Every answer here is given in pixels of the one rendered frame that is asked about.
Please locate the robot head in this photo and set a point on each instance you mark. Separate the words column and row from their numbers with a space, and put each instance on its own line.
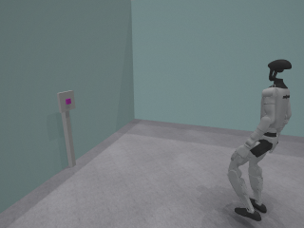
column 277, row 66

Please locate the left robot upper arm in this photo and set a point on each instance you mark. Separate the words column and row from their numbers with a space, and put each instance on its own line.
column 269, row 103

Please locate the panel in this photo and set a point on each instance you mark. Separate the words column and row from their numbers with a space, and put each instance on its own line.
column 64, row 110

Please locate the left robot hand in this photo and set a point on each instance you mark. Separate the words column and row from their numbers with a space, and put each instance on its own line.
column 243, row 153

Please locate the left robot forearm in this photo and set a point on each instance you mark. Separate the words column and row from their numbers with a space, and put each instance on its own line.
column 261, row 129

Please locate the right robot upper arm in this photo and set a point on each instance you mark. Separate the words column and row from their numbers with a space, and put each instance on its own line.
column 288, row 111

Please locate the right robot forearm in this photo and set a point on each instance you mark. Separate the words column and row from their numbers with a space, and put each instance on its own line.
column 278, row 130

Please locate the right robot thigh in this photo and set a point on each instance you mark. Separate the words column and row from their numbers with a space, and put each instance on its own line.
column 254, row 169

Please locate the button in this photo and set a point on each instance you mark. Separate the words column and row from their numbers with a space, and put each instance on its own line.
column 68, row 101

